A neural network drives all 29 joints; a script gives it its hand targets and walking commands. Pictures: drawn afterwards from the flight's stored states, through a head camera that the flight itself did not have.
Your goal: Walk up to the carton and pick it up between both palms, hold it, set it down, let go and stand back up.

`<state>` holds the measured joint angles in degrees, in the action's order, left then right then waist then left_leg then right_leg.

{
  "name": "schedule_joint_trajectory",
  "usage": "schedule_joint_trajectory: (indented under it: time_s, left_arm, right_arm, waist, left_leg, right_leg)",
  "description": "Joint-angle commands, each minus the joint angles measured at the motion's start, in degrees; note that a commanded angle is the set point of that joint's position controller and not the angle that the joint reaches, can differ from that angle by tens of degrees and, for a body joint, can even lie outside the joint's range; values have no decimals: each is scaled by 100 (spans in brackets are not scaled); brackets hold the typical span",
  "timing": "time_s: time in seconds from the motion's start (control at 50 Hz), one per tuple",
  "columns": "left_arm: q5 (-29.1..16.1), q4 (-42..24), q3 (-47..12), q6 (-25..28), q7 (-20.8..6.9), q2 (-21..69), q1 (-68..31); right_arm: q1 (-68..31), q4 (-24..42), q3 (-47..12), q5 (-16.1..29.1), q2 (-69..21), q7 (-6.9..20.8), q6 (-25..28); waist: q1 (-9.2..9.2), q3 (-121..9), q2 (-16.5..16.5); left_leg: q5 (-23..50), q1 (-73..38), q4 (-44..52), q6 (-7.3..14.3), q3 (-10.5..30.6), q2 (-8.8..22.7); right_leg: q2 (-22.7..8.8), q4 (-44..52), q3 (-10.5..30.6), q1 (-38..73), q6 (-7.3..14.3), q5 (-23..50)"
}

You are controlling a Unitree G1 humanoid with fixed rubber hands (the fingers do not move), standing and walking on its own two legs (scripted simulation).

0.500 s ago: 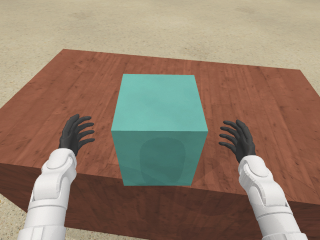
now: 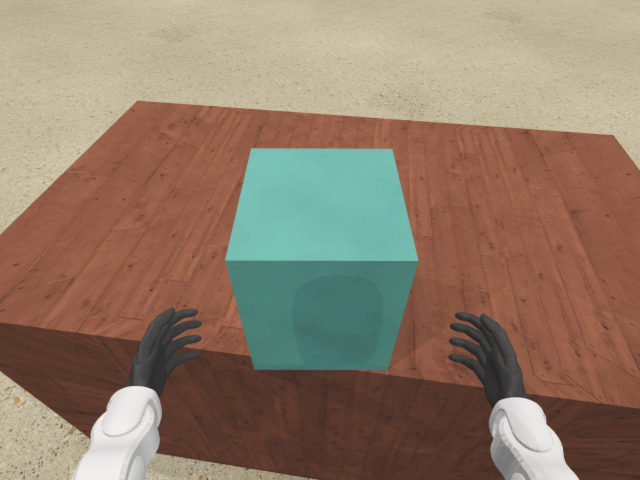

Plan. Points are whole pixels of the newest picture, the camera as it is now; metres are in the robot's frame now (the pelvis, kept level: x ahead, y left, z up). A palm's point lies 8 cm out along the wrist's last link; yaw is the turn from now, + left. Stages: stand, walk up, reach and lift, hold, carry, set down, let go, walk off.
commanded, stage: set down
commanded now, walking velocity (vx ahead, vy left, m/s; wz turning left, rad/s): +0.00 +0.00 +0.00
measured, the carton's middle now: (321, 262) +0.41 +0.03 +0.05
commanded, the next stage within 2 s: let go in 1.52 s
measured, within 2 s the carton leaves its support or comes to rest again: neither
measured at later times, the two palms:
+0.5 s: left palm (147, 428) +0.20 +0.23 -0.01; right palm (506, 425) +0.21 -0.19 -0.01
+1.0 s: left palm (164, 459) +0.18 +0.22 -0.06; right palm (506, 430) +0.20 -0.19 -0.01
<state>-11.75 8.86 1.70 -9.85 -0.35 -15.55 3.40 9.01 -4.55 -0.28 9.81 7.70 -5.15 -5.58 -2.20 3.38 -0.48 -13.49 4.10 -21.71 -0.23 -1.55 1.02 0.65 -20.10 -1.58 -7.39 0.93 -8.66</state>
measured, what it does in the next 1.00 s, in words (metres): stands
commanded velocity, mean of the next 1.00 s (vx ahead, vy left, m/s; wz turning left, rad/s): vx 0.00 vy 0.00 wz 0.00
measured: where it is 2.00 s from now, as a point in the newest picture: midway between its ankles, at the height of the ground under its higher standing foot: outside the picture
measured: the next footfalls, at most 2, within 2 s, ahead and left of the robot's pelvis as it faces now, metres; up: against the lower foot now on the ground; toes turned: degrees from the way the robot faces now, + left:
none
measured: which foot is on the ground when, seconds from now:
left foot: down 0.00-1.00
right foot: down 0.00-1.00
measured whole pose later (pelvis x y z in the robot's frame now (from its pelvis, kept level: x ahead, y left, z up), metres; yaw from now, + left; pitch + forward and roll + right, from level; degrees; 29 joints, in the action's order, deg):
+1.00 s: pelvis +0.02 +0.00 +0.00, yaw -1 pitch -8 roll -1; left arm 0.4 17.2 0.0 -7.7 1.4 -11.3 16.9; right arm 14.5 -20.2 -0.7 4.1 7.7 1.7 9.8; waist -1.4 6.3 -2.0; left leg -16.5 -1.6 -22.5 -0.4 -2.6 2.1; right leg 1.8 -19.4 -0.6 -1.5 0.9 -10.4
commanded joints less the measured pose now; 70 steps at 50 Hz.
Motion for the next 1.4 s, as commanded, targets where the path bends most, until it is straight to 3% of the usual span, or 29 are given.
schedule_joint_trajectory:
  time_s: [0.0, 0.02, 0.04, 0.1, 0.12, 0.16, 0.2, 0.24, 0.28, 0.3, 0.32, 0.34, 0.38, 0.4, 0.48, 0.56, 0.64, 0.66, 0.7, 0.72, 0.74, 0.76, 0.8, 0.82, 0.92, 1.02, 1.1, 1.22, 1.38]
  left_arm:
    - [-144, -1865, 319, 427, 34, -1055, -1264]
    - [-258, -1756, 160, 457, 142, -822, -1510]
    - [-201, -1782, 263, 526, 188, -769, -572]
    - [323, -262, 44, 169, 11, -460, -193]
    - [-19, -1872, 299, 423, 100, -551, -548]
    - [75, -1585, 181, 322, 223, -536, -325]
    - [-90, -1825, 167, 257, 171, -423, 213]
    - [475, -909, 176, 32, 72, -556, 327]
    - [472, -1009, 101, 40, 53, -241, 719]
    - [203, -1962, 225, 256, 100, -566, 274]
    - [194, -2235, 231, 394, 217, -716, 168]
    - [459, -1250, 179, 315, 204, -518, 660]
    - [267, -1575, 75, 423, 228, -463, 250]
    - [352, -1039, 52, 393, 217, -452, 627]
    - [326, -890, 117, 296, 81, -470, 962]
    - [294, -1377, -49, 567, 174, -485, 484]
    - [654, -334, 55, 515, 85, -345, 1264]
    - [737, -563, 120, 569, 90, -421, 1076]
    - [560, -797, 123, 634, 157, -374, 839]
    - [723, -505, 66, 623, 172, -340, 1069]
    - [732, -788, 76, 644, 191, -403, 827]
    - [974, 92, -10, 475, 144, -206, 1057]
    - [1081, 147, 4, 344, 56, -50, 1266]
    - [1004, -544, 115, 448, 107, -208, 960]
    - [1250, -227, 30, 436, 209, -112, 1056]
    - [1255, 141, 26, 215, 210, 59, 862]
    - [1421, 816, 14, 16, 140, 94, 859]
    - [1530, 625, -61, 96, 214, 304, 558]
    - [1684, 1027, 82, 245, 224, 181, 538]
  right_arm:
    - [-1038, 1732, 366, -81, 755, -69, 428]
    - [-1355, 1797, 305, 41, 478, -115, 415]
    - [-402, 1732, 147, 66, 351, -71, 442]
    - [-182, -88, -5, -144, 496, 13, 139]
    - [-605, 1610, 82, 190, 311, -13, 384]
    - [-285, 1297, 69, 24, 368, -46, 286]
    - [90, 1852, -52, -78, 139, -155, 297]
    - [287, 265, 109, -240, 561, -13, 175]
    - [496, 383, 143, -328, 501, 1, 270]
    - [170, 1372, 244, -158, 477, -44, 441]
    - [129, 1558, 259, -135, 568, -53, 511]
    - [568, 451, 164, -262, 530, 11, 471]
    - [75, 920, 198, -230, 581, 100, 551]
    - [380, 609, 210, -350, 515, 127, 562]
    - [617, 556, 37, -337, 352, 121, 602]
    - [273, 613, 98, -240, 510, 193, 773]
    - [950, -460, 67, -457, 516, 240, 921]
    - [718, -471, 129, -347, 599, 283, 978]
    - [478, 18, 162, -410, 585, 265, 1094]
    - [740, -619, 154, -461, 618, 324, 1107]
    - [480, -403, 321, -459, 662, 333, 1135]
    - [732, -1394, 203, -551, 667, 352, 1018]
    - [773, -1542, 300, -674, 724, 390, 1035]
    - [588, -1096, 358, -550, 750, 380, 1126]
    - [702, -1939, 423, -601, 776, 484, 1140]
    - [387, -2131, 411, -729, 752, 583, 997]
    - [329, -2854, 469, -954, 838, 602, 784]
    - [74, -3038, 535, -991, 728, 600, 742]
    - [-57, -3261, 429, -1198, 740, 560, 784]
  waist:
    - [28, -1379, 281]
    - [52, -1107, 222]
    - [-48, -954, 164]
    - [98, 48, 491]
    - [-176, -788, 409]
    - [-56, -494, 415]
    - [55, -486, -20]
    - [3, -260, 468]
    - [89, -161, 365]
    - [-38, -686, 295]
    - [-69, -653, 370]
    - [23, -325, 388]
    - [-18, -450, 378]
    - [-35, -349, 297]
    - [-30, -346, 16]
    - [-19, -626, 263]
    - [-15, -163, 285]
    - [-98, -206, 446]
    - [-49, -251, 153]
    - [-5, -162, 415]
    - [-39, -225, 455]
    - [-15, 321, 615]
    - [88, 357, 582]
    - [12, -39, 697]
    - [73, 366, 950]
    - [94, 517, 691]
    - [213, 974, 833]
    - [258, 955, 1085]
    - [272, 1098, 730]
  left_leg:
    - [1206, 1064, 446, -74, -113, -51]
    - [802, 1301, 523, -57, -94, -64]
    - [799, 1163, 558, -36, -33, -55]
    - [536, 1166, 701, -113, -46, 13]
    - [722, 1094, 689, -71, -75, 23]
    - [713, 1184, 706, -112, -21, 14]
    - [358, 1198, 721, -39, -57, -21]
    - [864, 871, 689, -152, -46, 49]
    - [1157, 692, 663, -166, -64, 73]
    - [1241, 749, 630, -162, -108, 73]
    - [1272, 835, 640, -169, -145, 42]
    - [1335, 776, 575, -186, -109, 40]
    - [1062, 957, 669, -154, -105, 71]
    - [948, 989, 636, -140, -97, 57]
    - [1148, 750, 507, -65, -131, -16]
    - [1321, 790, 483, -160, -97, 24]
    - [1485, 439, 471, -180, -129, 13]
    - [1623, 438, 470, -190, -122, 43]
    - [1686, 645, 481, -192, -76, 83]
    - [1735, 474, 439, -211, -145, 65]
    - [1654, 467, 476, -226, -157, 76]
    - [1496, 506, 488, -271, -159, 91]
    - [1808, 331, 509, -308, -124, 112]
    - [1898, 349, 460, -307, -161, 97]
    - [1802, 338, 457, -351, -186, 130]
    - [1055, 613, 616, -224, -138, 183]
    - [399, 943, 813, -192, -169, 210]
    - [-19, 1566, 977, -102, -75, 319]
    - [-488, 1842, 1019, 53, -118, 300]
  right_leg:
    - [-99, 176, 428, 1259, 79, 532]
    - [-155, 147, 492, 1348, 88, 317]
    - [-140, 99, 462, 1475, 68, 296]
    - [-153, 401, 440, 888, 180, -205]
    - [-131, 308, 462, 1318, 124, 42]
    - [-114, 197, 481, 1308, 125, 216]
    - [-218, 224, 544, 1564, 60, 242]
    - [-76, 329, 378, 1019, 132, 196]
    - [-44, 347, 339, 1085, 142, 412]
    - [-53, 300, 368, 1264, 113, 564]
    - [-48, 224, 392, 1317, 101, 627]
    - [-30, 255, 360, 1200, 125, 624]
    - [-64, 294, 378, 1151, 137, 385]
    - [-67, 293, 392, 1134, 126, 330]
    - [-155, 299, 435, 1099, 63, 623]
    - [-92, 234, 408, 1007, 147, 619]
    - [-84, 341, 316, 902, 146, 642]
    - [-21, 338, 311, 873, 147, 568]
    - [12, 306, 273, 1104, 129, 672]
    - [-14, 293, 291, 903, 157, 649]
    - [-14, 316, 276, 936, 168, 605]
    - [26, 406, 252, 879, 217, 348]
    - [53, 415, 205, 811, 244, 494]
    - [45, 361, 208, 1053, 207, 574]
    - [103, 346, 135, 859, 253, 372]
    - [51, 285, 133, 883, 218, -39]
    - [68, 241, 113, 1026, 224, -327]
    - [81, -17, 161, 1683, 259, -161]
    - [53, -45, 248, 1859, 235, -455]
